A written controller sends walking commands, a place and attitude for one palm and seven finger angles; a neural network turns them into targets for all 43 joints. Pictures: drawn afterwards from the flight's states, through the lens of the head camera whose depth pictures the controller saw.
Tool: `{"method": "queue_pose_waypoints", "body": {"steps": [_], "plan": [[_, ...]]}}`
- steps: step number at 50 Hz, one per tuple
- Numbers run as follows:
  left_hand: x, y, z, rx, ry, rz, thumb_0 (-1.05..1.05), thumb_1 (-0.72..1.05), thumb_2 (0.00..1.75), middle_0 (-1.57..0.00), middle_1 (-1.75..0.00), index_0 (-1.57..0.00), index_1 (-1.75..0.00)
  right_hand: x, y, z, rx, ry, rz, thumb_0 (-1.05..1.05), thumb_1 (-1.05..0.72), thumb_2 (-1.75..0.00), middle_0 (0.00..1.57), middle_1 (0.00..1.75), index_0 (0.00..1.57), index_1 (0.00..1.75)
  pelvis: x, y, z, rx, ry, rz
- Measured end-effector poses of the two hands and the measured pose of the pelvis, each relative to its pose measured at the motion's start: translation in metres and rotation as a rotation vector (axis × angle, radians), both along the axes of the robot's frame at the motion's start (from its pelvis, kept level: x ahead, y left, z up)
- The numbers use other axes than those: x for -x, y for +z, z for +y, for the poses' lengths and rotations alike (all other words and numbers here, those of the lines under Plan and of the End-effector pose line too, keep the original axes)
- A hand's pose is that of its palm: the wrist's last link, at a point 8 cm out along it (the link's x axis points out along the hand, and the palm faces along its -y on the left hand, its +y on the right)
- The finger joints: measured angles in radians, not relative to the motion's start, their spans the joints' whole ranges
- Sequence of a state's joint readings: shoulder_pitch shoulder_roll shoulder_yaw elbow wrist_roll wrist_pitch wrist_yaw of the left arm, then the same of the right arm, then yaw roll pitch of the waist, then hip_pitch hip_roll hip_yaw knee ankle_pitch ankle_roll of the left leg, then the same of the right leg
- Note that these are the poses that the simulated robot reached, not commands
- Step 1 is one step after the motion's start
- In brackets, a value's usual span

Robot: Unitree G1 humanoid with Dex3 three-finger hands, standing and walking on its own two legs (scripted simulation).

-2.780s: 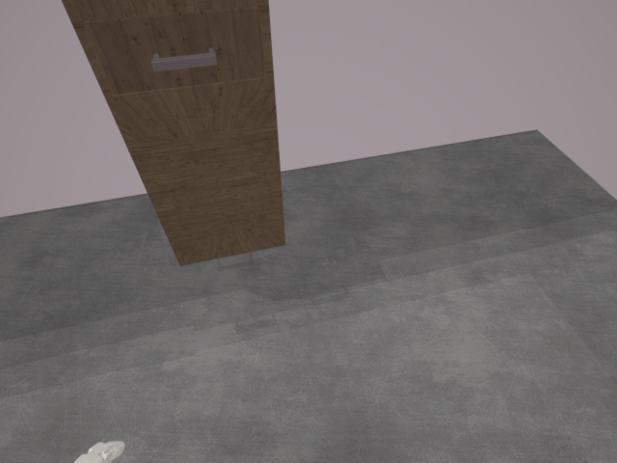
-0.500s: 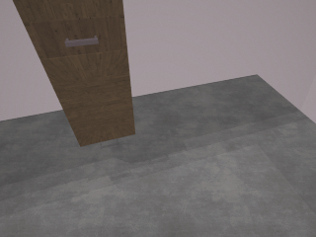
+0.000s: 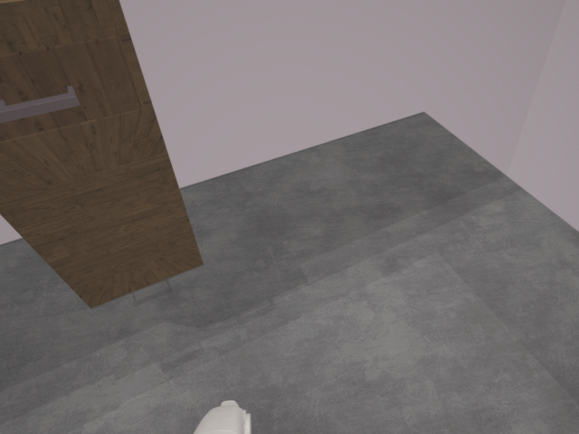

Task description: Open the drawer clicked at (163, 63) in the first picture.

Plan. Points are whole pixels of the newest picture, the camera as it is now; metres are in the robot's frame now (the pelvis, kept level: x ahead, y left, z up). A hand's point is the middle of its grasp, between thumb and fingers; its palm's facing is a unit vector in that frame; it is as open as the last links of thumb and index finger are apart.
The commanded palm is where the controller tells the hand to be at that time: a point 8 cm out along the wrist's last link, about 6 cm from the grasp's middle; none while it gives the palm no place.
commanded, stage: turn to face it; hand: left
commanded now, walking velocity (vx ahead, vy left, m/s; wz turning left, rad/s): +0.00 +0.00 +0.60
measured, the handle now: (37, 102) +0.69 +0.57 +0.06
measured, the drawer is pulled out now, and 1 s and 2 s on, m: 0.00 0.00 0.00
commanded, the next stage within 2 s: take the last steps up to it in 0.80 s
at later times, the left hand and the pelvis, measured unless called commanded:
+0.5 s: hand (137, 425) +0.16 +0.25 -0.17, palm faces +0.25 -0.94 -0.22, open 7.4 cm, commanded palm none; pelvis +0.10 +0.04 +0.00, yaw +14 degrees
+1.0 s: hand out of the picture +0.06 +0.18 -0.16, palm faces +0.48 -0.85 -0.23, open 7.4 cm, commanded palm none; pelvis +0.12 +0.00 +0.00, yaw +27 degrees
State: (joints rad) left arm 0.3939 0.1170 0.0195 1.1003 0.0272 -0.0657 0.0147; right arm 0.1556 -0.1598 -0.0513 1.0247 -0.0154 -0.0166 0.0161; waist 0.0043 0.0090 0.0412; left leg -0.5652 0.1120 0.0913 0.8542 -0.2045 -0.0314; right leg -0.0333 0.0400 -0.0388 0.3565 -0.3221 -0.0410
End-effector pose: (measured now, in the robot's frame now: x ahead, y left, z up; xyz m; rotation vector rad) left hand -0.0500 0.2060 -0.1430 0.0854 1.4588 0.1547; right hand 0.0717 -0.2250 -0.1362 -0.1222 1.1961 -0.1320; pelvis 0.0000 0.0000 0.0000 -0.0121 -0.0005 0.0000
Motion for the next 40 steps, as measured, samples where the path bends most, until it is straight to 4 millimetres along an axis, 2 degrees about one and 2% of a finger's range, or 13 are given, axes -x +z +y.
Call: {"method": "queue_pose_waypoints", "body": {"steps": [4, 7, 10, 15, 21, 27, 32, 35, 40], "plan": [[-0.028, -0.017, 0.016, 0.006, 0.045, -0.006, 0.01, 0.9, 0.9, -0.2, -0.3, -0.21, -0.3, -0.055, -0.004, 0.024, 0.016, 0.06, -0.034, 0.01, -0.91, -0.9, 0.2, 0.3, 0.2, 0.3, -0.035, -0.011, 0.017, 0.016, 0.039, -0.017], [-0.053, -0.034, 0.033, 0.006, 0.075, -0.014, 0.01, 0.9, 0.9, -0.2, -0.3, -0.2, -0.3, -0.081, -0.01, 0.039, 0.038, 0.093, -0.045, 0.01, -0.91, -0.9, 0.2, 0.3, 0.2, 0.3, -0.055, -0.023, 0.03, 0.015, 0.061, -0.027], [-0.085, -0.032, 0.049, -0.009, 0.085, -0.062, 0.01, 0.91, 0.9, -0.2, -0.3, -0.2, -0.3, -0.087, -0.007, 0.047, 0.051, 0.096, -0.02, 0.0, -0.92, -0.9, 0.2, 0.3, 0.2, 0.3, -0.064, -0.019, 0.038, 0.011, 0.08, -0.03], [-0.138, -0.015, 0.072, -0.033, 0.102, -0.181, 0.01, 0.91, 0.9, -0.2, -0.3, -0.2, -0.3, -0.094, 0.005, 0.043, 0.088, 0.12, 0.03, 0.0, -0.93, -0.9, 0.2, 0.3, 0.2, 0.3, -0.076, -0.008, 0.046, 0.014, 0.127, -0.009], [-0.174, 0.0, 0.089, -0.078, 0.129, -0.254, 0.01, 0.91, 0.9, -0.2, -0.3, -0.2, -0.3, -0.103, 0.01, 0.036, 0.096, 0.142, 0.067, 0.0, -0.92, -0.9, 0.2, 0.3, 0.2, 0.3, -0.091, -0.002, 0.046, 0.021, 0.193, 0.011], [-0.19, 0.012, 0.09, -0.125, 0.159, -0.279, 0.01, 0.91, 0.9, -0.2, -0.3, -0.2, -0.3, -0.117, 0.006, 0.023, 0.09, 0.172, 0.092, 0.01, -0.91, -0.9, 0.2, 0.3, 0.2, 0.3, -0.105, -0.001, 0.034, 0.015, 0.256, 0.021], [-0.193, 0.02, 0.075, -0.164, 0.193, -0.299, 0.01, 0.91, 0.9, -0.2, -0.3, -0.2, -0.3, -0.134, -0.005, 0.007, 0.071, 0.214, 0.108, 0.01, -0.91, -0.9, 0.2, 0.3, 0.2, 0.3, -0.115, -0.003, 0.016, 0.0, 0.306, 0.027], [-0.185, 0.022, 0.062, -0.191, 0.213, -0.302, 0.01, 0.91, 0.9, -0.2, -0.3, -0.2, -0.3, -0.15, -0.014, -0.002, 0.054, 0.242, 0.105, 0.01, -0.91, -0.9, 0.2, 0.3, 0.2, 0.3, -0.119, -0.008, 0.004, -0.007, 0.333, 0.022], [-0.159, 0.028, 0.041, -0.193, 0.279, -0.262, 0.01, 0.9, 0.9, -0.2, -0.3, -0.2, -0.3, -0.181, -0.01, -0.005, 0.05, 0.312, 0.089, 0.01, -0.91, -0.9, 0.2, 0.3, 0.2, 0.3, -0.125, -0.001, -0.006, -0.029, 0.391, 0.004]]}}
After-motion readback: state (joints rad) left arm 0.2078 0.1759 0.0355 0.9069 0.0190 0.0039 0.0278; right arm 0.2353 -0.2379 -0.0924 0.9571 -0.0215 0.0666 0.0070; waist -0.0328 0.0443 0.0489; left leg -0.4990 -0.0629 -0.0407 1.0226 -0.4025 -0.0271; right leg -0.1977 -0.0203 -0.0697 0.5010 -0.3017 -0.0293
